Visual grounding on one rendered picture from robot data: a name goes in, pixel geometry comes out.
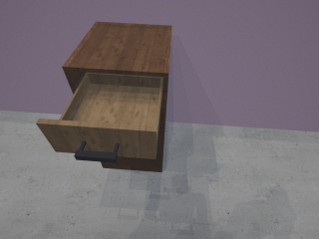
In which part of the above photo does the handle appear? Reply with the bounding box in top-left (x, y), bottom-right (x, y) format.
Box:
top-left (74, 140), bottom-right (120, 163)

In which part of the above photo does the drawer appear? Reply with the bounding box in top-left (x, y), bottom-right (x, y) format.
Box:
top-left (36, 72), bottom-right (163, 159)

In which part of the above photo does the cabinet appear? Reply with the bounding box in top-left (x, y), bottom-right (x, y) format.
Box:
top-left (62, 21), bottom-right (172, 172)

